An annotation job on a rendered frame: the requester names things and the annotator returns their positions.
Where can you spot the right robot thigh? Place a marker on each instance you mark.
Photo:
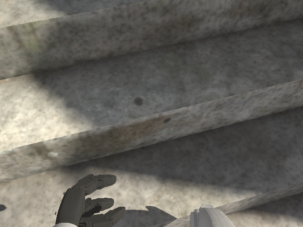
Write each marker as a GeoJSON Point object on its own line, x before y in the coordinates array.
{"type": "Point", "coordinates": [209, 217]}

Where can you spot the robot right shin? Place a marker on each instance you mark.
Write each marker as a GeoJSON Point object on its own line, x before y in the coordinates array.
{"type": "Point", "coordinates": [206, 205]}

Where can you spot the left robot hand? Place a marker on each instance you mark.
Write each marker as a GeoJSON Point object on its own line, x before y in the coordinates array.
{"type": "Point", "coordinates": [77, 210]}

